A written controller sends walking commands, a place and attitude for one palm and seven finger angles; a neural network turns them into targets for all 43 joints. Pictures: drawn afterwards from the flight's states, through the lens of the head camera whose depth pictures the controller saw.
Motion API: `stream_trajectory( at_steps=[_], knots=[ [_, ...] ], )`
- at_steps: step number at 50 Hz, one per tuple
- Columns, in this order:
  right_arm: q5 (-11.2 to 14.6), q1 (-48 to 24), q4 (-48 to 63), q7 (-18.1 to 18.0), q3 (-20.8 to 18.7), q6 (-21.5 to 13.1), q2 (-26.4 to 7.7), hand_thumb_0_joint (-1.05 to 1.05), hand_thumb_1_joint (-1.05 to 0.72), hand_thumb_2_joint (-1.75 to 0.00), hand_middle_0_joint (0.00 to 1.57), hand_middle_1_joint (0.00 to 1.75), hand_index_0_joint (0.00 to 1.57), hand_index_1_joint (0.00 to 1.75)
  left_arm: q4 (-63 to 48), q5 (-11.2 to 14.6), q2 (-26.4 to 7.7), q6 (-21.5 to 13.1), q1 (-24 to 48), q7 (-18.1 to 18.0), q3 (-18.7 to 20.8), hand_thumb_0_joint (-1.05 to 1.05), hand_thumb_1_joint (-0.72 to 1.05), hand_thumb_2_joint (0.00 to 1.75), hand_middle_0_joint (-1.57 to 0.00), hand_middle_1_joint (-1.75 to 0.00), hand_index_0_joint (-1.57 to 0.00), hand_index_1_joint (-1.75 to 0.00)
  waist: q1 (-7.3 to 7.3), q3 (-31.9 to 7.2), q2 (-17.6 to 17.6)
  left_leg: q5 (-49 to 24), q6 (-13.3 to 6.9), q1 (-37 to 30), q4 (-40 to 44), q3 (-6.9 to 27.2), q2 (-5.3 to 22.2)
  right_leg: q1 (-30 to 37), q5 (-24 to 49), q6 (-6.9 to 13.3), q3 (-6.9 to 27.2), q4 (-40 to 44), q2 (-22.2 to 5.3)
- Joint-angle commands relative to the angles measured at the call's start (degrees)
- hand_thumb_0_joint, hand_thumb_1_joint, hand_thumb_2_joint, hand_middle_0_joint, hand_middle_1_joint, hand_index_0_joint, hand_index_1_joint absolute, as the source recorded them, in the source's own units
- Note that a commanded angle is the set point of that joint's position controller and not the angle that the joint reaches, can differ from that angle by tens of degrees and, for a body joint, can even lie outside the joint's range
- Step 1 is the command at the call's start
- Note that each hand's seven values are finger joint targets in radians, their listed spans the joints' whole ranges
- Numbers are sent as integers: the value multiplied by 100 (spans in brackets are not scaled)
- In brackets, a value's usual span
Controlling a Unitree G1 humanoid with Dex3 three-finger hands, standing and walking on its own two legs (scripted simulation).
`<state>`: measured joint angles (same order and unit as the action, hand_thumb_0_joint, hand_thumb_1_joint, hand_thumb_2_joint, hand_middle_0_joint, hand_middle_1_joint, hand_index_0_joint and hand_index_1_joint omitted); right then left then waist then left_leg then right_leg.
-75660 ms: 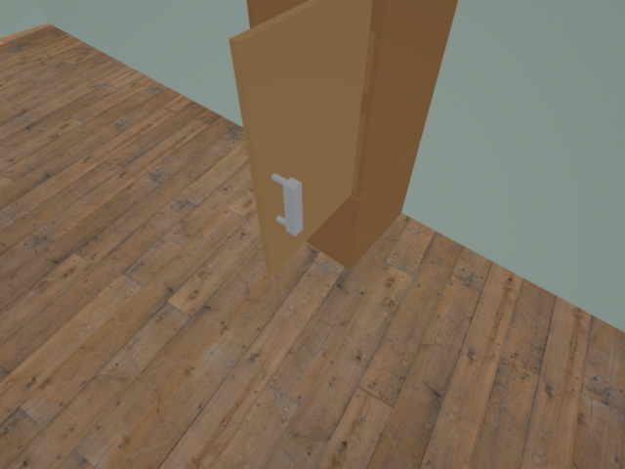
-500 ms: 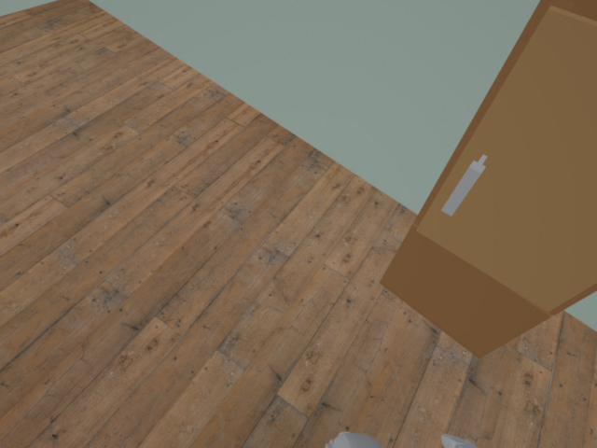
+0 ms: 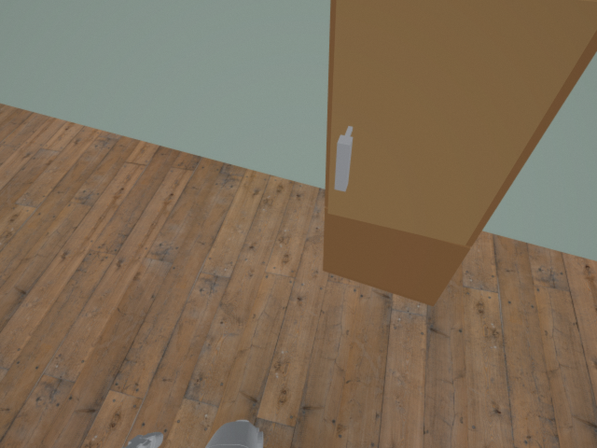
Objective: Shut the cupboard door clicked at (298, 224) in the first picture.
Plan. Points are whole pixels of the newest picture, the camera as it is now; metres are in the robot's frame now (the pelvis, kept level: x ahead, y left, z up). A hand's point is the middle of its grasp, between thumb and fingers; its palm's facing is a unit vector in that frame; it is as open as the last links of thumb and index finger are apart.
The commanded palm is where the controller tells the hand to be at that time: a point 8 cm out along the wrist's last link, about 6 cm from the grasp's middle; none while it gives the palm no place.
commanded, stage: turn to face it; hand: left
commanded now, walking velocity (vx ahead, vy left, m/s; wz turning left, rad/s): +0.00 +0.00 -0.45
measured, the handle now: (345, 158) +0.70 -0.07 -0.10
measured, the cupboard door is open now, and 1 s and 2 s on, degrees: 3 3 3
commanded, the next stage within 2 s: take the last steps up to it in 0.38 s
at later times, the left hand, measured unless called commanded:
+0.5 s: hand (170, 442) +0.15 +0.22 -0.17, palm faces -0.20 -0.95 -0.24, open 7.4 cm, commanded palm none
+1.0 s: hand (214, 435) +0.16 +0.16 -0.20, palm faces -0.25 -0.96 -0.12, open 7.4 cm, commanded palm none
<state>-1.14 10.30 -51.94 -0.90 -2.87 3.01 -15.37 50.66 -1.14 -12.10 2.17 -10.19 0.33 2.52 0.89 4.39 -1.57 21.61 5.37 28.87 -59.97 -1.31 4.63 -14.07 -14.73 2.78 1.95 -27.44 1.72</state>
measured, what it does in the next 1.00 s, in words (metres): walks ahead, turning right: left foot, then right foot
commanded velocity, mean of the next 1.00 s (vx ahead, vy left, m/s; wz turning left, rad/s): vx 0.14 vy -0.04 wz -0.20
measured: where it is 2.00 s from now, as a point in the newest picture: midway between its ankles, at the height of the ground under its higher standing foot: (333, 444)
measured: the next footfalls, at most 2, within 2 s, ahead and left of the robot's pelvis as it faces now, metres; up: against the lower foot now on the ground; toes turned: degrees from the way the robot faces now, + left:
left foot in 0.22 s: +0.08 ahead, +0.15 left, +0.00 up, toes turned -4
right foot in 0.56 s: +0.03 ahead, -0.10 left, +0.00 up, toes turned -17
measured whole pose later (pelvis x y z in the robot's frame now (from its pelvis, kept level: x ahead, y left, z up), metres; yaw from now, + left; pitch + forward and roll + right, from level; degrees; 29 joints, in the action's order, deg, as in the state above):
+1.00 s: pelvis +0.13 -0.01 -0.01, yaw -17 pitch +0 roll -1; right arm -2.6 14.6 -56.8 -0.6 -1.1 -2.6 -10.0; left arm 61.8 -1.2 -10.4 0.9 -19.3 0.9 2.7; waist 0.3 1.0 3.2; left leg 15.7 -1.6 18.5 -35.0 -7.4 3.1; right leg -11.6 -27.9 3.1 -0.7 -45.4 1.3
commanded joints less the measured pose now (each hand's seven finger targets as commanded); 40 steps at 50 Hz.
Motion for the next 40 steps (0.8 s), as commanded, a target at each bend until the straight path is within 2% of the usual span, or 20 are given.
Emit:
stream_trajectory(
  at_steps=[1,5,8,9,10,11,12,14,18,23,24,26,27,28,29,30,31,33,35,40],
  knots=[
    [35,-180,527,-26,-87,-128,-347,0,-90,-90,20,30,20,30,-301,-25,-1241,-131,-298,-82,384,0,90,90,-20,-30,-20,-30,-227,-688,844,31,22,127,596,25,-110,700,2437,867,1499,679,-1357],
    [74,-153,560,-51,-86,-184,-321,0,-90,-90,20,30,20,30,-299,-57,-1278,-100,-199,-90,431,0,90,90,-20,-30,-20,-30,-185,-617,1088,154,-73,-443,1547,43,-223,383,2331,872,1838,563,-1368],
    [86,451,367,-91,-66,-260,-319,0,-90,-90,20,30,20,30,-312,-9,-1192,-59,67,-96,421,0,90,90,-20,-30,-20,-30,117,-722,909,-860,-142,-1578,3082,-12,-315,-99,1937,496,1761,117,-1068],
    [72,604,303,-112,-81,-323,-494,0,-90,-90,20,30,20,30,-334,37,-976,-38,15,-93,372,0,90,90,-20,-30,-20,-30,134,-804,437,-1254,-222,-2275,3776,213,-9,-561,1387,236,1497,-261,-686],
    [-8,700,317,-125,-150,-378,-996,0,-90,-90,20,30,20,30,-368,85,-638,-12,-251,-62,314,0,90,90,-20,-30,-20,-30,91,-935,-1023,-1847,-651,-2785,4193,1533,1213,-1329,-308,-102,818,-1227,108],
    [-42,761,384,-153,-181,-338,-1229,0,-90,-90,20,30,20,30,-406,67,-622,-13,-256,-46,285,0,90,90,-20,-30,-20,-30,99,-861,-1600,-2425,-1234,-2542,4397,2279,2126,-1557,-2065,-303,181,-2426,226],
    [-70,642,454,-149,-121,-301,-1130,0,-90,-90,20,30,20,30,-422,26,-745,-2,-149,-39,288,0,90,90,-20,-30,-20,-30,67,-574,-946,-2216,-1533,-1832,4365,2189,2171,-1277,-2002,-296,334,-3041,-16],
    [-102,283,450,-211,-52,-345,-846,0,-90,-90,20,30,20,30,-247,-35,-725,50,-241,16,366,0,90,90,-20,-30,-20,-30,-130,-466,-1052,-3076,-1438,-1902,4283,1507,1695,-1597,-1519,-434,244,-3734,-103],
    [-83,361,340,-220,-31,-332,-686,0,-90,-90,20,30,20,30,-206,14,-507,70,-144,77,264,0,90,90,-20,-30,-20,-30,-86,-731,-891,-4192,-1350,-2487,3807,355,1218,-1405,-1263,-478,-148,-3078,-167],
    [-76,635,67,-157,-138,-264,-794,0,-90,-90,20,30,20,30,-211,11,-362,36,54,74,179,0,90,90,-20,-30,-20,-30,89,-723,-1073,-3840,-1327,-2428,3613,197,1311,-684,-1052,-384,-553,-1513,-105],
    [-66,618,23,-150,-142,-257,-791,0,-90,-90,20,30,20,30,-161,8,-342,13,-39,67,177,0,90,90,-20,-30,-20,-30,37,-721,-1019,-3706,-1272,-2307,3521,175,1271,-419,-753,-351,-591,-1099,-75],
    [-27,469,25,-126,-165,-230,-819,0,-90,-90,20,30,20,30,42,-2,-457,-14,-525,89,227,0,90,90,-20,-30,-20,-30,-187,-868,-682,-2175,-969,-1725,3225,-12,1124,613,188,-276,-643,13,-57],
    [19,449,50,-86,-154,-226,-653,0,-90,-90,20,30,20,30,120,-42,-769,-49,-801,77,287,0,90,90,-20,-30,-20,-30,-325,-898,16,-717,-713,-935,2729,-271,782,1393,-18,-113,-8,667,-468],
    [54,225,226,-51,-64,-241,-198,0,-90,-90,20,30,20,30,230,-109,-1337,-113,-1066,30,401,0,90,90,-20,-30,-20,-30,-522,-752,1794,1260,-341,362,1470,-955,-106,1865,-443,439,1915,1385,-1791],
    [-4,-181,359,-42,-49,-198,-348,0,-90,-90,20,30,20,30,274,-38,-1523,-106,-1245,-7,408,0,90,90,-20,-30,-20,-30,-739,-436,1872,1691,-356,741,243,-372,-201,1272,-913,1034,2608,1788,-2331],
    [-15,-188,370,5,-77,-211,-352,0,-90,-90,20,30,20,30,192,-32,-1406,-105,-1001,-20,375,0,90,90,-20,-30,-20,-30,-555,-79,1310,1185,-408,977,-261,-32,-92,921,-1624,1147,2231,1910,-2185],
    [-43,-111,230,-3,-102,-233,-366,0,-90,-90,20,30,20,30,194,-40,-1134,-169,-767,-52,371,0,90,90,-20,-30,-20,-30,-389,30,1793,790,-415,1213,-425,85,-3,941,-1571,1039,2237,1923,-1863],
    [-77,36,38,60,-94,-304,-374,0,-90,-90,20,30,20,30,205,-15,-769,-261,-538,-87,249,0,90,90,-20,-30,-20,-30,-198,39,1269,203,-366,872,-334,50,154,821,-554,955,1334,1632,-1569],
    [-73,237,-61,101,-64,-311,-169,0,-90,-90,20,30,20,30,239,-14,-723,-369,-507,-73,213,0,90,90,-20,-30,-20,-30,-27,-58,803,-133,-292,476,19,-113,91,607,261,925,838,1579,-1417],
    [-55,87,-16,132,-29,-383,8,0,-90,-90,20,30,20,30,513,-36,-718,-444,-828,-55,209,0,90,90,-20,-30,-20,-30,-132,16,792,-269,-324,103,1440,-335,-1,748,443,1008,810,1611,-1401]
  ],
)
